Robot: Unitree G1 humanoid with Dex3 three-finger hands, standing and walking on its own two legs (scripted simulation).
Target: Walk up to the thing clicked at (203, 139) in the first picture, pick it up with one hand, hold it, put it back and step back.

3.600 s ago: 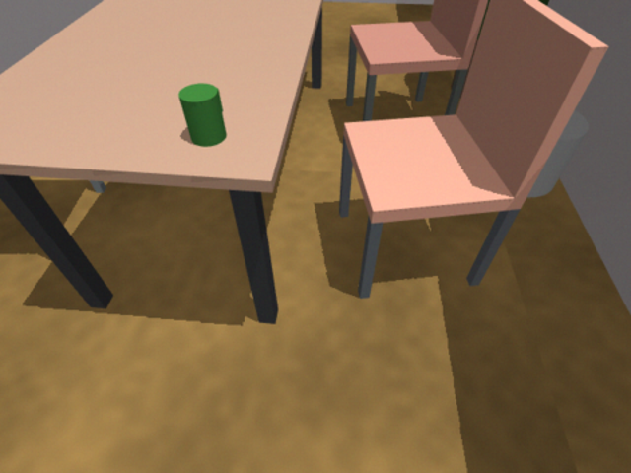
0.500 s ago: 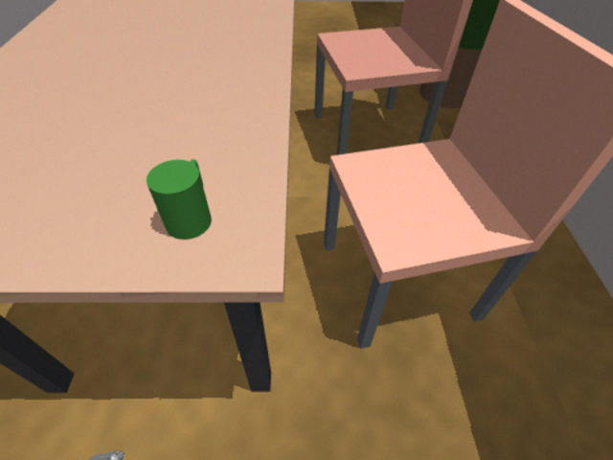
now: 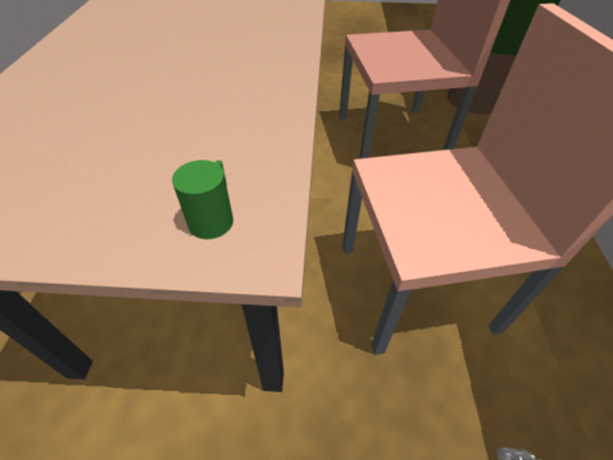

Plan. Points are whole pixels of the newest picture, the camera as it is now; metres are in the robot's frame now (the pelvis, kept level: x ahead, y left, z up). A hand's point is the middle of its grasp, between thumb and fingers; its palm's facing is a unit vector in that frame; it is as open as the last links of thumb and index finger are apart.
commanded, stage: walk up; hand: left
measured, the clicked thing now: (209, 193) +0.52 +0.18 +0.03
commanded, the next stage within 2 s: stand in 0.14 s
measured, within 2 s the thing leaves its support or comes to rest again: neither
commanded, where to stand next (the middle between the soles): +0.05 -0.02 m, yaw -1 degrees
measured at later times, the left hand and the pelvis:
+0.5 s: hand out of the picture +0.08 +0.26 -0.16, palm faces -0.02 -0.94 -0.34, open 7.4 cm; pelvis +0.01 +0.00 +0.00, yaw -1 degrees
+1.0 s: hand out of the picture +0.10 +0.25 -0.16, palm faces -0.02 -0.94 -0.34, open 7.4 cm; pelvis +0.02 -0.01 +0.00, yaw -1 degrees
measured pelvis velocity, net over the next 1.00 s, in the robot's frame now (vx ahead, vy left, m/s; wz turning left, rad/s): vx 0.02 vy -0.01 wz -0.03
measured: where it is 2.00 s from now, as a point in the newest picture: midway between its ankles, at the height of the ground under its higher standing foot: outside the picture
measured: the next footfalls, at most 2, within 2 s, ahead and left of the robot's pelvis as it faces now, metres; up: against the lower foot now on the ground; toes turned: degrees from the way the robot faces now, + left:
none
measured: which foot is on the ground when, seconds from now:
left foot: down 0.00-1.00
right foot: down 0.00-1.00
